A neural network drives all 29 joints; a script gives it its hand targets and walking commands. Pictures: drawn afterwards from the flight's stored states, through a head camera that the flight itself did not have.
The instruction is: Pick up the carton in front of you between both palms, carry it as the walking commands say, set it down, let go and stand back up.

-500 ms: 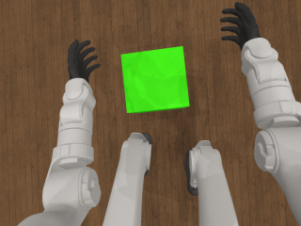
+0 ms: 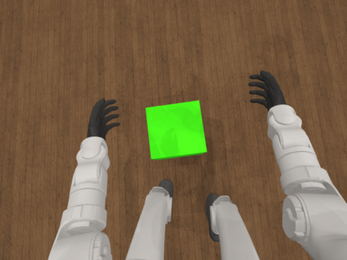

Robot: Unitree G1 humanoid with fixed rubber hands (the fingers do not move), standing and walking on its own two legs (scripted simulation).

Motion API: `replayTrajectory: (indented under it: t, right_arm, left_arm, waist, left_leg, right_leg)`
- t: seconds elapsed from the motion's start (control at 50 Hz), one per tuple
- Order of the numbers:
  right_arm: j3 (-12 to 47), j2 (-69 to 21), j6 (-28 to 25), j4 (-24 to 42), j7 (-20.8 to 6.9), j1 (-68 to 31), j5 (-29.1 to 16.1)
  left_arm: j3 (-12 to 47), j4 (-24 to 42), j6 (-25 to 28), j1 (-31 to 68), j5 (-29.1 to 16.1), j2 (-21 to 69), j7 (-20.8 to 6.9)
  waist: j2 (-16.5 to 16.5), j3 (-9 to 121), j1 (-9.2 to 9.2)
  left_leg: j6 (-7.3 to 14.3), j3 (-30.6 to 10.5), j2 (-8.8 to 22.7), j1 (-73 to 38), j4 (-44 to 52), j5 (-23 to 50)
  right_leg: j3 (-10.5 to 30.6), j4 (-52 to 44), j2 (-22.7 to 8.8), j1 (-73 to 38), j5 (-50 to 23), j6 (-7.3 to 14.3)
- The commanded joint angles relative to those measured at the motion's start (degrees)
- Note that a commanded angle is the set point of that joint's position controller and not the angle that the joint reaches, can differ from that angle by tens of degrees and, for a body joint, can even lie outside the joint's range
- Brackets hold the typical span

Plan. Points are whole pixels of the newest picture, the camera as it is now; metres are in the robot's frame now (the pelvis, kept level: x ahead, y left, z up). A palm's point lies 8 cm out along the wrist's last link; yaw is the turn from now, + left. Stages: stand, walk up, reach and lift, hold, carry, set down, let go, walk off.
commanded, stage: let go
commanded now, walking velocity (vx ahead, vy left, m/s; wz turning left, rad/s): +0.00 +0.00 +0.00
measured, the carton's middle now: (176, 133) +0.43 +0.07 -0.54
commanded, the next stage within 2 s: stand in 1.10 s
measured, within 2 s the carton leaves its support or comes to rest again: neither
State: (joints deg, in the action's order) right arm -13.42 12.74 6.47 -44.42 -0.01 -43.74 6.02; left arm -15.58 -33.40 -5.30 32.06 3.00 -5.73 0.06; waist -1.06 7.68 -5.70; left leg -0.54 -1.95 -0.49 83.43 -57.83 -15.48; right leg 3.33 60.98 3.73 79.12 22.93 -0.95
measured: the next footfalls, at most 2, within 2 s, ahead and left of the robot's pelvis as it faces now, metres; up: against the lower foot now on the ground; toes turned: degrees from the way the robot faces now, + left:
none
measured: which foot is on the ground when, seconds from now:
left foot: down 0.00-1.00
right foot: down 0.00-1.00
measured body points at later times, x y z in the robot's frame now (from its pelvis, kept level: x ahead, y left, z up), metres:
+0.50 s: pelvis +0.07 +0.01 +0.10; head +0.16 +0.00 +0.54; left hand +0.24 +0.25 +0.02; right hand +0.31 -0.21 +0.00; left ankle +0.08 +0.12 -0.63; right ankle +0.02 -0.12 -0.63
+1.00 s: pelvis +0.07 -0.01 +0.10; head +0.08 -0.01 +0.55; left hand +0.24 +0.24 +0.03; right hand +0.25 -0.24 +0.03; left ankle +0.08 +0.12 -0.63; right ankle +0.03 -0.12 -0.63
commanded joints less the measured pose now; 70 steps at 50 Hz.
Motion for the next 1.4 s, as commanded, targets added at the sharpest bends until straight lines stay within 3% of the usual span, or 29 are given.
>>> replayTrajectory:
  t: [0.0,0.14,0.34,0.4,0.54,0.68,0.82,0.88,0.9,0.92,1.08,1.1,1.16,1.22,1.38]
  right_arm:
    - [-0.27,2.50,-1.47,11.48,2.25,0.48,0.36]
    - [1.95,1.72,-4.00,16.85,1.91,15.60,-1.75]
    - [4.41,2.84,-7.94,16.22,-0.08,38.27,-3.38]
    - [5.12,3.37,-8.61,17.26,-0.32,43.00,-3.67]
    - [7.89,2.99,-7.56,20.84,-1.42,51.75,-4.51]
    - [9.74,3.43,-3.98,23.90,-3.26,53.65,-5.85]
    - [10.10,3.45,-1.40,24.93,-4.05,53.41,-5.96]
    - [9.81,3.64,-0.91,25.06,-3.95,53.51,-5.41]
    - [9.52,3.49,-2.29,21.78,-2.89,56.33,-5.92]
    - [9.84,4.01,-2.49,22.72,-2.26,55.82,-5.97]
    - [10.35,4.47,-1.73,23.30,-1.64,54.33,-6.25]
    - [7.85,10.28,-3.61,14.16,-0.09,54.06,-4.30]
    - [7.52,9.68,-6.23,11.79,1.11,53.91,-3.95]
    - [7.47,8.94,-7.03,9.77,1.06,52.52,-4.26]
    - [7.26,10.47,-7.53,5.94,1.55,52.91,-4.18]
  left_arm:
    - [1.30,8.46,1.50,-2.61,1.00,-7.92,-2.29]
    - [6.73,9.74,3.02,-17.09,-1.60,-8.96,-4.94]
    - [11.58,14.20,5.93,-37.80,-4.35,-9.44,-3.86]
    - [12.24,15.11,6.29,-41.46,-4.95,-10.20,-3.66]
    - [12.62,15.31,5.38,-44.55,-5.18,-11.83,-4.03]
    - [11.45,14.52,2.06,-44.68,-3.32,-12.77,-4.07]
    - [10.61,14.41,-0.68,-43.97,-1.92,-13.10,-4.05]
    - [10.53,14.64,-1.09,-43.60,-1.98,-13.04,-4.17]
    - [10.27,17.32,-4.08,-42.28,-1.43,-15.06,-2.84]
    - [11.04,16.84,-4.88,-43.04,-1.46,-14.67,-2.26]
    - [12.29,17.21,-6.68,-42.51,-2.49,-13.39,-1.06]
    - [9.62,8.34,-1.95,-41.32,-3.21,-17.86,-0.10]
    - [9.11,5.36,3.25,-42.32,-2.55,-16.65,0.53]
    - [8.90,3.05,4.62,-42.07,-2.15,-16.00,0.69]
    - [8.88,-1.16,5.75,-44.16,-1.75,-16.95,1.24]
  waist:
    - [-1.85,46.84,-0.64]
    - [0.09,30.94,0.05]
    - [3.15,19.19,1.54]
    - [2.24,14.08,2.35]
    - [-2.41,2.70,4.98]
    - [-0.61,-6.36,4.97]
    - [0.62,-10.26,4.78]
    - [-0.18,-10.30,5.26]
    - [1.19,-6.79,5.29]
    - [-0.68,-7.11,5.52]
    - [-1.00,-8.93,5.77]
    - [-5.66,-7.50,5.74]
    - [-1.79,-7.49,6.00]
    - [2.19,-7.59,5.89]
    - [3.66,-7.12,5.93]
  left_leg:
    - [-0.83,4.06,-2.00,-45.56,4.26,21.85]
    - [-0.48,1.27,-0.47,-58.21,12.76,19.39]
    - [-1.06,-1.34,0.11,-77.59,20.93,32.68]
    - [-1.25,-0.97,-0.46,-79.90,24.47,32.37]
    - [-0.77,0.67,-1.95,-80.43,31.53,22.95]
    - [-0.52,1.66,-3.06,-83.16,34.17,14.85]
    - [-0.36,2.28,-3.38,-86.05,33.61,13.55]
    - [-0.37,2.26,-3.34,-87.22,33.34,14.45]
    - [-0.77,2.41,-4.23,-84.47,31.40,13.89]
    - [-0.55,2.18,-4.25,-83.13,31.41,13.55]
    - [-0.54,1.51,-3.97,-82.21,31.73,13.92]
    - [0.57,-0.46,0.86,-75.15,29.04,15.67]
    - [1.30,-1.54,1.68,-73.46,29.71,11.60]
    - [1.45,-3.23,2.33,-72.13,30.93,11.45]
    - [1.93,-5.75,3.56,-73.05,31.85,13.21]
  right_leg:
    - [-2.97,-10.80,1.40,-24.83,-18.84,-1.46]
    - [-3.51,-19.36,0.51,-28.77,-11.61,-0.82]
    - [-2.59,-28.45,0.23,-39.70,-15.41,0.56]
    - [-2.39,-32.13,-0.07,-46.22,-17.94,0.62]
    - [-1.83,-38.68,-1.84,-60.10,-22.49,-0.32]
    - [-1.69,-42.20,-3.09,-63.09,-17.54,-0.12]
    - [-1.44,-42.92,-3.42,-63.07,-16.07,0.30]
    - [-1.55,-42.61,-3.28,-63.22,-17.06,0.21]
    - [-0.69,-40.34,-3.47,-67.85,-22.48,-0.07]
    - [-0.87,-39.25,-2.97,-68.04,-24.98,-0.58]
    - [-1.93,-38.88,-2.22,-67.11,-22.45,-0.25]
    - [-2.61,-37.45,-4.20,-66.71,-17.44,-0.97]
    - [-0.50,-38.08,-4.69,-67.75,-12.82,-0.07]
    - [0.09,-37.65,-4.93,-68.73,-12.64,-0.11]
    - [0.38,-37.31,-5.03,-70.37,-13.65,-0.31]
